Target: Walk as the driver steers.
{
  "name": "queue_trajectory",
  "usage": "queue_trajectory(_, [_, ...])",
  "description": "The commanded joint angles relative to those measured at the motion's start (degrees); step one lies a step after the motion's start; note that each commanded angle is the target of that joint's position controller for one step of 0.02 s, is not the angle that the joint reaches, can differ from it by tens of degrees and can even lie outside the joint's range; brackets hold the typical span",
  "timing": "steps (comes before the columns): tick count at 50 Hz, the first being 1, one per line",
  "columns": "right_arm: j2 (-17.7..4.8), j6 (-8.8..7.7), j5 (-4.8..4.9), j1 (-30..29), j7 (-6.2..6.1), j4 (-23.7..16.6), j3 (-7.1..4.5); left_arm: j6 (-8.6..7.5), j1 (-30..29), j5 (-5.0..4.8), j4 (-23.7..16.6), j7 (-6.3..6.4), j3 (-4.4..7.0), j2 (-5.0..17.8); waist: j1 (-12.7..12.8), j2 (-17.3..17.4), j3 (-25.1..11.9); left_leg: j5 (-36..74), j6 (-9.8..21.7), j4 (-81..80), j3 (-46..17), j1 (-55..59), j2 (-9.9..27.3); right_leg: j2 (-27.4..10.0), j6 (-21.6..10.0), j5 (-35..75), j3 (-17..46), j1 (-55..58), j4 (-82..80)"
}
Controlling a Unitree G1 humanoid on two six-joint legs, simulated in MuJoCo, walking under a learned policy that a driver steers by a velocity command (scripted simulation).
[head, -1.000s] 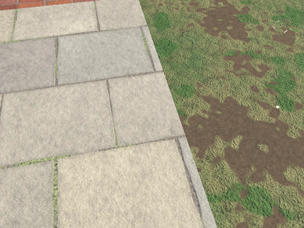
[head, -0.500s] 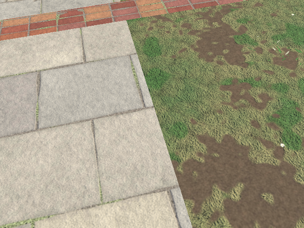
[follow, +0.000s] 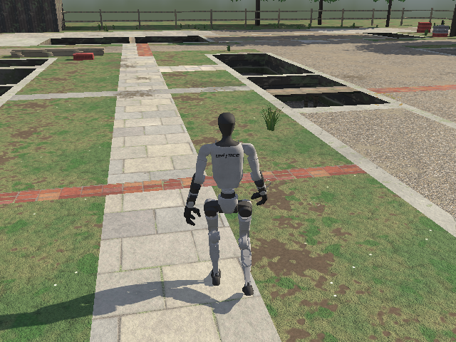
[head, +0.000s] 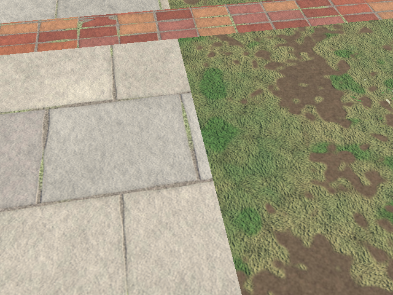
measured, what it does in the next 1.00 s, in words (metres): walks ahead, turning left: right foot, then left foot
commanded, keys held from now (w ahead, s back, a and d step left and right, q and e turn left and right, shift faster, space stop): w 0.20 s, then w+q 0.70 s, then q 0.10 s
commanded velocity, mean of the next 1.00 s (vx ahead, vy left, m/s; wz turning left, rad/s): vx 0.49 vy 0.00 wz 0.34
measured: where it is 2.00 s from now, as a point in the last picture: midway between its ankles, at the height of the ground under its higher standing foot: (179, 240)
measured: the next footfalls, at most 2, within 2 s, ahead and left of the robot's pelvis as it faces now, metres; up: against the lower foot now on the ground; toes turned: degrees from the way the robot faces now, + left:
right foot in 0.44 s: +0.42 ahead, -0.15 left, +0.00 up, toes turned +5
left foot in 0.98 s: +0.61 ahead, +0.18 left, +0.00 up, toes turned +27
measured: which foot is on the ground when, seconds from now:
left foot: down 0.00-0.46, up 0.48-0.96, down 0.98-1.00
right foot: up 0.00-0.42, down 0.44-0.98, up 1.00-1.00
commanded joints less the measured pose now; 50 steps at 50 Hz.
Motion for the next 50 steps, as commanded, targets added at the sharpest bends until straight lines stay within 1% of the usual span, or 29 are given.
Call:
queue_trajectory(1, [-6.72,-0.13,-0.46,7.58,-0.36,-0.48,-1.85,-2.14,-4.88,0.13,-6.18,0.50,1.85,7.51,-4.15,3.00,-5.25,2.43,10.69,-17.37,-24.26,24.17,17.23,-6.49,-0.56,7.41,1.95,-25.54,7.90])
queue_trajectory(2, [-5.49,-0.40,-1.05,6.48,-0.22,-0.41,-1.49,-1.46,-3.54,0.55,-5.97,0.58,2.02,6.64,-2.13,4.29,-4.69,5.20,10.04,-19.03,-20.84,19.93,15.36,-8.02,-0.48,9.53,2.45,-21.60,5.74])
queue_trajectory(3, [-5.08,-0.59,-1.02,6.25,-0.05,-0.10,-1.46,-0.74,-2.25,0.56,-5.57,0.64,1.93,5.32,-1.16,4.88,-4.37,6.17,10.09,-20.68,-18.65,17.62,14.28,-8.31,-0.22,10.48,2.25,-19.50,4.10])
queue_trajectory(5, [-6.20,-1.05,-0.68,7.36,-0.18,0.97,-1.79,0.28,-2.36,0.72,-5.71,0.82,1.80,3.87,-0.40,4.59,-2.89,9.85,10.84,-22.73,-15.15,14.98,13.84,-8.82,0.67,12.21,1.43,-19.82,0.91])
queue_trajectory(8, [-7.91,-0.71,-0.58,10.13,-1.14,2.49,-2.27,0.55,-8.44,1.34,-7.84,0.93,1.87,3.84,-1.54,3.48,-0.65,12.91,10.77,-24.33,-12.04,15.96,13.49,-9.25,2.16,20.12,0.93,-25.04,-7.26])
queue_trajectory(10, [-8.17,-0.26,-0.35,11.54,-1.65,3.17,-2.25,0.26,-12.11,1.31,-8.78,0.61,1.67,3.17,-2.63,3.56,-0.06,12.97,9.38,-24.56,-9.44,16.83,12.17,-8.68,2.29,26.37,0.24,-25.22,-14.43])
queue_trajectory(13, [-8.76,0.23,0.34,15.18,-2.04,4.63,-2.26,-0.39,-19.12,1.19,-10.81,0.08,1.26,2.33,-4.92,3.30,1.38,10.87,8.30,-24.14,-8.86,17.40,11.04,-6.38,2.58,31.87,-1.05,-22.72,-24.43])
queue_trajectory(17, [-9.43,1.32,0.86,18.52,-2.48,6.07,-2.53,-1.48,-25.31,0.55,-13.09,-1.20,1.12,3.01,-6.47,4.08,2.57,8.72,8.21,-20.32,-11.88,21.98,13.16,-4.21,2.62,29.85,-0.79,-21.35,-31.75])
queue_trajectory(20, [-10.50,2.03,0.97,17.41,-3.04,6.05,-3.15,-2.40,-22.71,0.48,-12.96,-1.69,1.94,5.61,-3.64,6.08,1.00,10.81,6.69,-15.61,-15.00,24.06,14.87,-3.02,1.23,24.60,-0.36,-14.65,-35.16])
queue_trajectory(21, [-10.52,2.24,0.97,16.24,-3.09,5.73,-3.17,-2.63,-18.38,0.57,-11.82,-1.51,2.61,6.79,-0.98,6.36,-1.13,15.66,5.74,-11.35,-14.53,23.33,13.68,-2.01,0.24,23.39,-1.46,-8.07,-36.78])
queue_trajectory(22, [-8.90,2.26,0.57,15.84,-3.03,5.24,-2.60,-2.81,-10.04,0.92,-9.48,-1.00,3.95,9.49,2.60,5.30,-6.82,18.82,4.05,-1.78,-12.40,19.85,10.17,-2.82,-1.67,23.69,-1.16,4.53,-36.41])
queue_trajectory(23, [-5.29,2.19,-0.64,15.34,-2.97,3.20,-1.32,-2.77,0.43,1.83,-8.21,-0.37,5.08,13.83,6.37,-1.38,-16.48,5.70,1.66,16.39,-8.84,8.94,5.32,-13.77,-5.34,23.57,9.56,21.83,-34.44])
queue_trajectory(24, [1.01,1.10,0.63,23.43,-2.70,2.17,0.35,-2.03,2.95,1.79,-6.89,-0.62,5.83,17.14,2.49,-18.46,-23.88,-24.30,-1.39,34.59,-5.98,-12.51,-2.31,-26.03,-13.48,13.28,33.84,39.45,-40.03])
queue_trajectory(25, [-5.70,0.70,1.98,20.90,-2.79,3.07,-1.22,-1.93,1.95,1.71,-7.77,-0.57,4.31,10.73,4.21,-12.34,-20.88,-24.57,-1.16,41.80,-11.80,-17.86,1.04,-24.40,-12.05,4.14,36.50,35.59,-44.22])
queue_trajectory(26, [-8.99,0.70,2.52,15.53,-2.88,1.64,-2.29,-2.02,-2.07,1.43,-8.36,-0.37,3.34,7.64,4.10,-8.35,-12.71,-19.15,-0.61,42.71,-11.01,-20.07,3.44,-22.49,-9.33,4.43,27.24,27.85,-45.36])
queue_trajectory(27, [-8.24,1.04,2.13,13.46,-3.14,1.34,-2.39,-1.99,-6.27,1.56,-8.60,-0.42,2.77,6.33,2.20,-4.51,-8.42,-14.37,-0.86,41.34,-9.83,-17.76,5.92,-20.17,-8.08,9.62,20.68,19.91,-47.02])
queue_trajectory(28, [-7.38,1.46,1.39,12.76,-3.15,1.00,-2.64,-1.98,-8.91,1.71,-8.43,-0.53,2.44,4.94,0.67,-4.79,-5.22,-11.17,-1.14,38.82,-9.82,-15.85,7.43,-18.46,-7.87,13.46,15.89,14.03,-48.99])
queue_trajectory(30, [-5.05,2.87,1.54,14.03,-2.79,0.90,-2.81,-2.34,-11.22,2.12,-7.81,-0.56,2.38,3.97,-1.69,-6.34,-2.80,-8.22,-1.43,36.32,-9.42,-11.09,9.15,-16.02,-7.36,17.75,8.36,7.48,-52.49])
queue_trajectory(31, [-4.01,3.47,1.56,13.68,-2.71,0.47,-2.73,-2.58,-11.33,2.08,-7.40,-0.50,2.61,4.46,-2.11,-5.60,-1.97,-7.24,-1.67,35.64,-9.04,-11.21,9.39,-15.99,-7.77,20.22,5.77,6.24,-53.58])
queue_trajectory(34, [-3.59,4.45,1.01,10.57,-2.65,-1.57,-2.85,-2.81,-10.19,2.22,-6.00,0.05,3.42,6.37,-2.24,-3.22,-0.14,-1.58,-2.54,30.65,-9.63,-14.81,9.76,-16.49,-8.72,25.56,0.14,6.43,-55.21])
queue_trajectory(38, [-3.03,4.00,0.82,4.56,-1.30,-3.64,-2.47,-2.12,-9.22,2.11,-5.13,0.75,3.97,8.20,-0.62,-2.45,1.23,8.52,-2.64,18.31,-7.10,-14.37,9.12,-15.29,-7.52,27.92,-7.34,8.43,-55.70])
queue_trajectory(41, [-2.56,3.84,0.68,-1.69,-0.20,-6.09,-1.97,-1.35,-6.85,1.51,-4.31,1.07,4.42,9.66,1.68,-1.60,3.07,9.83,-2.01,11.60,-3.90,-14.18,8.44,-16.22,-7.00,27.85,-10.53,11.60,-55.26])
queue_trajectory(44, [-3.18,4.03,0.78,-5.17,0.64,-8.43,-1.99,-0.24,-4.95,0.58,-3.34,1.02,4.94,10.92,2.27,-1.96,4.25,5.22,-0.41,7.77,-1.92,-14.72,7.59,-17.89,-5.92,30.31,-12.24,17.15,-52.65])
queue_trajectory(45, [-3.68,4.10,0.77,-5.32,0.87,-9.01,-2.18,0.16,-4.98,0.27,-3.21,1.02,5.13,11.47,1.78,-2.36,4.05,2.55,0.44,6.97,-0.83,-13.69,6.74,-18.28,-5.41,34.50,-12.97,18.61,-50.69])
queue_trajectory(46, [-4.57,4.17,0.55,-4.30,1.02,-9.35,-2.65,0.62,-6.28,0.11,-3.54,1.15,5.32,12.28,0.38,-3.18,3.31,-0.23,1.41,6.07,0.92,-10.71,4.91,-18.01,-4.60,46.39,-14.15,19.12,-46.47])
queue_trajectory(47, [-5.94,4.24,0.29,-0.86,1.00,-8.92,-3.46,1.19,-7.19,-0.20,-3.94,1.38,5.56,13.13,-1.80,-4.32,0.59,-2.57,2.41,5.70,3.19,-5.28,2.09,-17.35,-3.73,59.26,-15.06,19.28,-39.82])
queue_trajectory(48, [-8.14,4.13,0.32,7.15,0.83,-6.98,-4.85,1.82,-8.44,-0.58,-4.39,1.56,5.52,13.22,-6.32,-3.67,-3.66,0.81,3.93,1.83,4.75,4.81,-1.17,-15.31,-2.12,65.67,-16.45,17.46,-28.73])
queue_trajectory(49, [-12.21,4.28,0.14,15.33,-0.21,-4.87,-6.83,1.69,-7.57,-0.25,-4.74,1.64,4.97,11.91,-9.98,-0.65,-8.64,10.74,6.04,-1.76,1.52,19.85,-1.67,-12.34,1.28,56.69,-17.07,8.80,-14.34])
queue_trajectory(50, [-19.18,4.79,0.15,16.34,-1.55,-4.68,-7.94,0.88,-3.58,3.66,-6.95,1.12,2.75,4.32,-4.73,16.42,-13.04,34.86,11.89,2.34,-18.95,37.54,13.05,-4.86,5.16,0.85,-16.12,-12.46,6.28])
